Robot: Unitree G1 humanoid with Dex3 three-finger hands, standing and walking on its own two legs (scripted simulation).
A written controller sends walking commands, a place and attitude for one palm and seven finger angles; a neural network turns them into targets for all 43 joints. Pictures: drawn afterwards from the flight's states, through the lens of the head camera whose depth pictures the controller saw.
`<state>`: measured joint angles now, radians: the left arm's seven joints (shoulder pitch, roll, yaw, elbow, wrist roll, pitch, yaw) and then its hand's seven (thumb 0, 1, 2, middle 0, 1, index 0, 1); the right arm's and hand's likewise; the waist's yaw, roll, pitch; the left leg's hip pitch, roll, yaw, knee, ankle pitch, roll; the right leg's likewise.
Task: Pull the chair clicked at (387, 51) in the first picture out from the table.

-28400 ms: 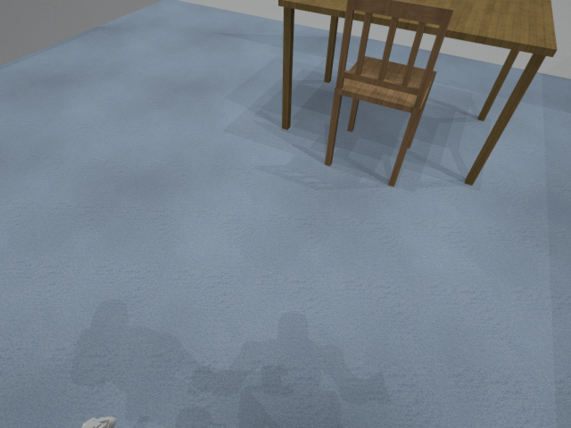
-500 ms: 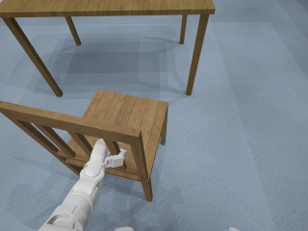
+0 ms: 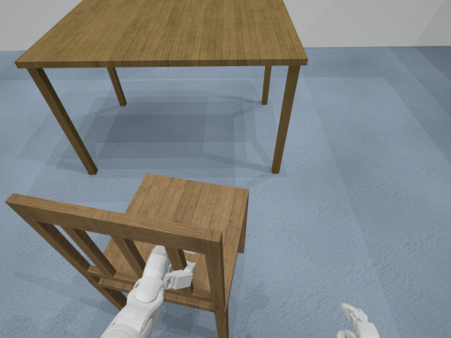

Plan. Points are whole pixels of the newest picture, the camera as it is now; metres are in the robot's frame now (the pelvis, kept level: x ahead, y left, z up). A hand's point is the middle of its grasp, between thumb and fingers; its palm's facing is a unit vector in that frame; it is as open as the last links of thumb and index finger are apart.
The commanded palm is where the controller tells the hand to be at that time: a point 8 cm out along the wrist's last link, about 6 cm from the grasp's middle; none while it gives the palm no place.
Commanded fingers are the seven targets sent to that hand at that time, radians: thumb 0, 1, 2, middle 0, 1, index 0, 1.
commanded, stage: stop walking, hand still on the chair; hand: left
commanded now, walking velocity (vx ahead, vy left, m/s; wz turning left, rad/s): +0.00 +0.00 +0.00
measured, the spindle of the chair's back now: (135, 260) +0.30 +0.22 -0.10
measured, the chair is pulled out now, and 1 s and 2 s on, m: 0.64 0.64 0.64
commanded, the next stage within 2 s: open the thumb and straighten the fingers in 0.48 s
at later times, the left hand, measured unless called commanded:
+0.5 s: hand (186, 273) +0.26 +0.10 -0.07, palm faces -0.11 -0.98 -0.17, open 5.8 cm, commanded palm +0.25 +0.15 -0.05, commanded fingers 0.00 0.90 0.90 -0.50 -1.45 -0.50 -1.45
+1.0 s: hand (178, 269) +0.27 +0.12 -0.07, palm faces -0.11 -0.98 -0.18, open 12.7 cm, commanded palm +0.26 +0.17 -0.05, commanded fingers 0.00 -0.55 0.20 -0.20 -0.58 -0.20 -0.58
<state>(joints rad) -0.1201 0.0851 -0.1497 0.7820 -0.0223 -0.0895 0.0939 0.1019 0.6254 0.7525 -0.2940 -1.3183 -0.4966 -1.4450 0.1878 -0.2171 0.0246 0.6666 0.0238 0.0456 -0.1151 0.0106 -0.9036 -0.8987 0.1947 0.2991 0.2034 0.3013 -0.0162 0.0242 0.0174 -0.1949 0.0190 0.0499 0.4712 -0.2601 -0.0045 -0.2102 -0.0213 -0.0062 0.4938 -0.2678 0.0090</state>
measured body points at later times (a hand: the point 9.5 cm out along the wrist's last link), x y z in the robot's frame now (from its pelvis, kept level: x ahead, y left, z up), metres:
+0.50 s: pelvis +0.01 +0.00 +0.00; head +0.01 -0.01 +0.45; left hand +0.26 +0.15 -0.06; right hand +0.14 -0.24 -0.11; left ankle -0.01 +0.12 -0.74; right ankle +0.00 -0.12 -0.74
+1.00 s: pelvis -0.01 +0.00 -0.03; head +0.02 -0.02 +0.42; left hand +0.27 +0.17 -0.06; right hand +0.13 -0.25 -0.14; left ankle -0.01 +0.12 -0.74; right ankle +0.00 -0.12 -0.74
